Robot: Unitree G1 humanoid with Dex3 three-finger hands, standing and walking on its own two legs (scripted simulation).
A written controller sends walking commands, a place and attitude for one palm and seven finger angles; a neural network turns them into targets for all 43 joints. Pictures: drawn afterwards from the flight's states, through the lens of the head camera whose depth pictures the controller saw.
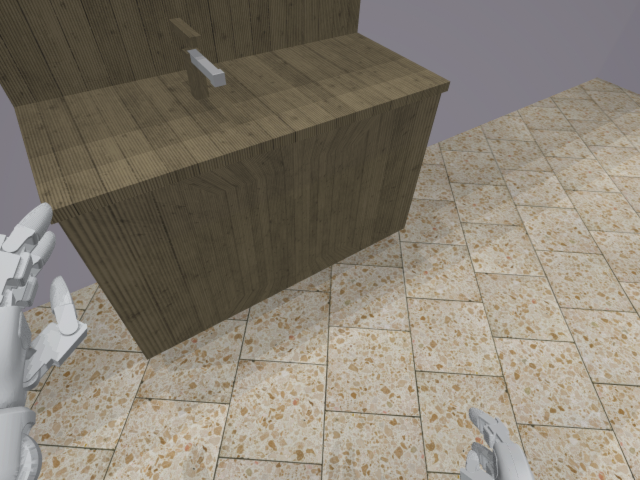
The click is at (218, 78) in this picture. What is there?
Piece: tap's lever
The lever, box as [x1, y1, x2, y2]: [209, 69, 225, 86]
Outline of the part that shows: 209,71 210,81 214,86 225,84 224,73 220,69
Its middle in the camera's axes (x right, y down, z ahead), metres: -0.24 -0.37 +0.88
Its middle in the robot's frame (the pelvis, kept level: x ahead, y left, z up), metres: +0.90 +0.30 +0.07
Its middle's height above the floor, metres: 0.85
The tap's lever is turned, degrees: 0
